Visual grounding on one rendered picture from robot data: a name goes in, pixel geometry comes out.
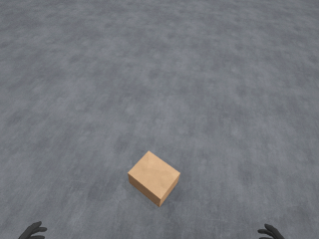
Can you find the carton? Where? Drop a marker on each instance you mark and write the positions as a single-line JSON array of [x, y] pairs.
[[154, 178]]

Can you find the robot right hand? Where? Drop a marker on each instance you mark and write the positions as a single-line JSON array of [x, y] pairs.
[[271, 231]]

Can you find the robot left hand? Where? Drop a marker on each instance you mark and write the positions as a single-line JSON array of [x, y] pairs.
[[32, 229]]

